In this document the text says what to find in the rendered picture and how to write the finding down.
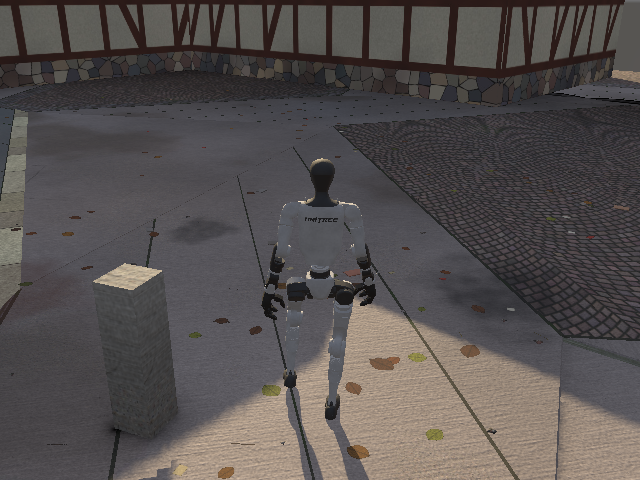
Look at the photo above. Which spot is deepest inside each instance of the left robot shin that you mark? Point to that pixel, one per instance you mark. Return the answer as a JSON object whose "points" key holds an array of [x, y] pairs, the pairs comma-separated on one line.
{"points": [[291, 343]]}

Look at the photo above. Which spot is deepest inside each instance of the robot right hand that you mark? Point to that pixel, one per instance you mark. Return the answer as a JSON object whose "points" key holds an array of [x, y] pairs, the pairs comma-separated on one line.
{"points": [[369, 290]]}

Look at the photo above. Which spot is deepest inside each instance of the left robot upper arm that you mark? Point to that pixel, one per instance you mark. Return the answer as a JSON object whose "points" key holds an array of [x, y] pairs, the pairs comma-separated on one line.
{"points": [[289, 211]]}

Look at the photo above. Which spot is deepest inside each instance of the right robot forearm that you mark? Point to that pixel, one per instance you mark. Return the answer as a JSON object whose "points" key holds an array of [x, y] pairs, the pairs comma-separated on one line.
{"points": [[366, 268]]}

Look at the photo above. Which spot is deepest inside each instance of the robot torso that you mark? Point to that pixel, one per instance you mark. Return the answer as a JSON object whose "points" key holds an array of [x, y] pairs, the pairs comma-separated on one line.
{"points": [[320, 241]]}

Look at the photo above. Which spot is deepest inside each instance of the right robot upper arm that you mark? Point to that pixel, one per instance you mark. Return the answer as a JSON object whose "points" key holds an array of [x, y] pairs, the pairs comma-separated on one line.
{"points": [[352, 212]]}

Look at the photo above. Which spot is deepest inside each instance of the robot left hand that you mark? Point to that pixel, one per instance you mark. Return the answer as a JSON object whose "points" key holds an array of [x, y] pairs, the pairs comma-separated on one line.
{"points": [[267, 305]]}

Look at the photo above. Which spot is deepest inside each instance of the left robot forearm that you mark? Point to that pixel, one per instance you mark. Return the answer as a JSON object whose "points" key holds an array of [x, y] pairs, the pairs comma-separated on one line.
{"points": [[274, 273]]}

